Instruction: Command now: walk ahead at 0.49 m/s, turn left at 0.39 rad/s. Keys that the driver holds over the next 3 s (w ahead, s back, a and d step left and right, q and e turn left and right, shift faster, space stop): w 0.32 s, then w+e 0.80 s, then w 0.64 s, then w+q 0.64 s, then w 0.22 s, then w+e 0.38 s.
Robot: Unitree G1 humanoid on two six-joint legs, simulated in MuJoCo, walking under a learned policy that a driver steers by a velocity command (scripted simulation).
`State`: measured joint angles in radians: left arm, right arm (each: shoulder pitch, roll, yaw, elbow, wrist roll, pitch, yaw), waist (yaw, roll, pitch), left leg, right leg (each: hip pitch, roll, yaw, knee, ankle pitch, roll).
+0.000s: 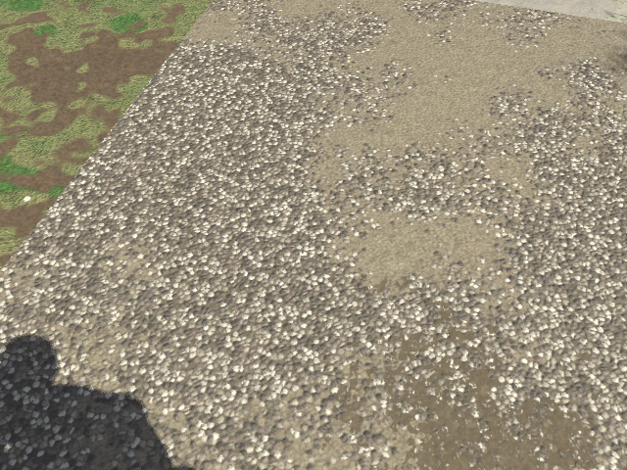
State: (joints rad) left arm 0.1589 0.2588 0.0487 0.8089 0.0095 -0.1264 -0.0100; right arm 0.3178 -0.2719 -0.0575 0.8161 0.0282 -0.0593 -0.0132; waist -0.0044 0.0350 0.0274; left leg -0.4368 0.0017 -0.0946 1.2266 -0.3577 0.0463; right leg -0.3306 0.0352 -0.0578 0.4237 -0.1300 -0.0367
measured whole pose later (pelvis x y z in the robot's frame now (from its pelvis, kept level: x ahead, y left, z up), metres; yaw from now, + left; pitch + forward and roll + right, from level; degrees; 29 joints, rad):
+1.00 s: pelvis +0.52 +0.01 -0.02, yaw -16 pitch +2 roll +0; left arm 0.12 0.27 0.08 0.73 -0.02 -0.05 -0.05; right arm 0.29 -0.27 -0.06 0.84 0.02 -0.10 -0.01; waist -0.02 0.00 0.06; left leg -0.25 0.04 0.03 1.19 -0.48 -0.01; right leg -0.47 0.07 -0.05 0.63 -0.21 -0.13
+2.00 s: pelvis +1.03 -0.19 -0.01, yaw -22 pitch +3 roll +0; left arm 0.06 0.25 0.04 0.66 0.00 -0.10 -0.02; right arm 0.40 -0.29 -0.05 0.86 0.03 -0.06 0.00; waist -0.06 0.02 0.01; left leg -0.25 -0.01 -0.08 0.96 -0.50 0.02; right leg -0.45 0.00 -0.03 0.55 -0.16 -0.03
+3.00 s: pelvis +1.57 -0.27 -0.01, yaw -12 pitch +3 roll +1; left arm 0.10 0.25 0.04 0.75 -0.02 -0.06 -0.06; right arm 0.32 -0.28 -0.07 0.84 0.00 -0.05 -0.02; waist -0.05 -0.02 0.01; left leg 0.11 -0.02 0.14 0.28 -0.43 0.01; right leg -0.57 -0.02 -0.04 0.57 -0.05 -0.08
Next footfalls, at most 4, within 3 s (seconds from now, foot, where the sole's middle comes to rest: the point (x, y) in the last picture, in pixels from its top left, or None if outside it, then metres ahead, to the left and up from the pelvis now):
0.36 left None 0.34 0.17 -0.77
0.92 right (366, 398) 0.62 -0.08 -0.77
1.42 left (327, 271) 0.96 0.00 -0.77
1.92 right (451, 229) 1.10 -0.34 -0.77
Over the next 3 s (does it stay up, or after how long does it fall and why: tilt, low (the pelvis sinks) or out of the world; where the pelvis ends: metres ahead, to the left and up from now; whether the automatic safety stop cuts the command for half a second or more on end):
stays up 1.57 -0.27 -0.01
